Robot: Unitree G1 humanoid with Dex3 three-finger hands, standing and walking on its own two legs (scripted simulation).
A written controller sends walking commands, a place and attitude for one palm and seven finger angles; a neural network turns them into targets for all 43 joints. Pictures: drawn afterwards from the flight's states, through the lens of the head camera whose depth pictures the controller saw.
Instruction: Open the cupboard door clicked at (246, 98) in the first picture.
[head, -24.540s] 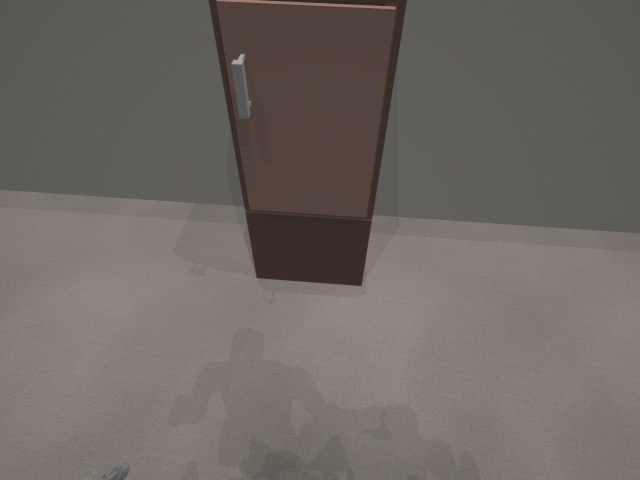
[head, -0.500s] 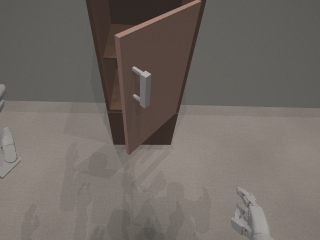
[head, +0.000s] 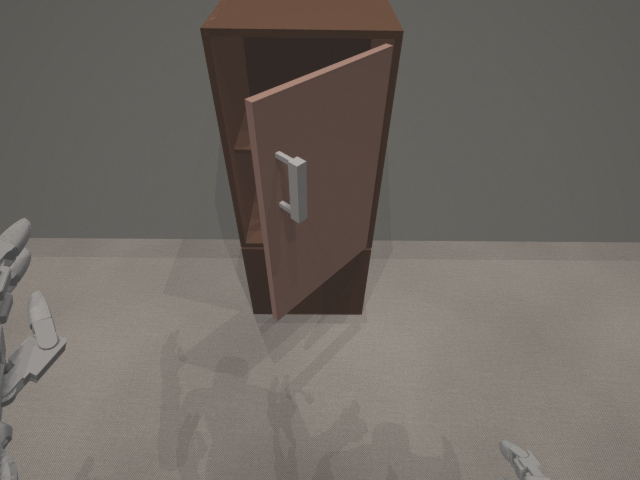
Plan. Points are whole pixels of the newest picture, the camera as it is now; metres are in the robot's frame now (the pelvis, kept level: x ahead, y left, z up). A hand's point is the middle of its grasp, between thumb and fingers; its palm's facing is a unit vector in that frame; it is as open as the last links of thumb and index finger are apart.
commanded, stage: stop stepping back and stand still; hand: left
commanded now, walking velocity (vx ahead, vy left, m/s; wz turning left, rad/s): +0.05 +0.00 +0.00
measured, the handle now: (290, 186) +0.61 +0.08 +0.05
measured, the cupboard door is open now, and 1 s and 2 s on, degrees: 47 47 47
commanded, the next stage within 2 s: let the arm hang, fingers relaxed in 0.86 s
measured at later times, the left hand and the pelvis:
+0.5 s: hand out of the picture +0.18 +0.30 +0.15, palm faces +0.39 -0.79 -0.47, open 7.4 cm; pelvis -0.03 +0.04 +0.00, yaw -1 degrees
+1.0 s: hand out of the picture +0.17 +0.31 +0.13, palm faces +0.35 -0.79 -0.50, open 7.4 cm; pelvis -0.04 +0.05 +0.00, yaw +0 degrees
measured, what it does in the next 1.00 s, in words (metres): steps on the spot: left foot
